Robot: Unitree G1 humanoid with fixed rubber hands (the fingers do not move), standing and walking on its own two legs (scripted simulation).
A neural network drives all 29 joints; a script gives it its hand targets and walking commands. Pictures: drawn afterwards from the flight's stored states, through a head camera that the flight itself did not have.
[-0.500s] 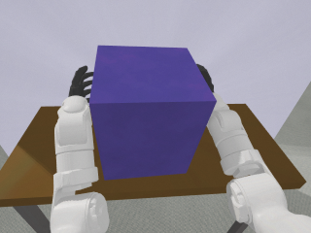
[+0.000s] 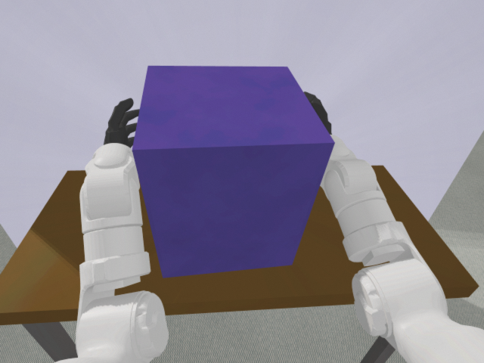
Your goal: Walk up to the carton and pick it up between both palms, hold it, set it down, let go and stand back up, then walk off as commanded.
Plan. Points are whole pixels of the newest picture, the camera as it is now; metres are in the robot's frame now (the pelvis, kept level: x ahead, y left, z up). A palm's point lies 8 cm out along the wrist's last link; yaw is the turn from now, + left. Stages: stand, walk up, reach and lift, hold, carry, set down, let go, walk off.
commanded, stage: hold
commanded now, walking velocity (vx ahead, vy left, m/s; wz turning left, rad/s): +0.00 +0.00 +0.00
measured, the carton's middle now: (225, 172) +0.34 +0.01 +0.21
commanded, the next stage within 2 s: set down in 1.84 s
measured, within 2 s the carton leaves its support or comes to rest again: neither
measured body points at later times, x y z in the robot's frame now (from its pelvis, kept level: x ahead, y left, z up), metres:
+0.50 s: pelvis +0.00 +0.00 +0.00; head -0.07 +0.02 +0.44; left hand +0.38 +0.16 +0.24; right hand +0.38 -0.14 +0.25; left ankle +0.04 +0.13 -0.75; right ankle -0.02 -0.11 -0.75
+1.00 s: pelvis +0.00 +0.00 +0.00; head -0.08 +0.02 +0.44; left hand +0.38 +0.17 +0.25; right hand +0.38 -0.14 +0.25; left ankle +0.04 +0.13 -0.75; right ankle -0.02 -0.11 -0.75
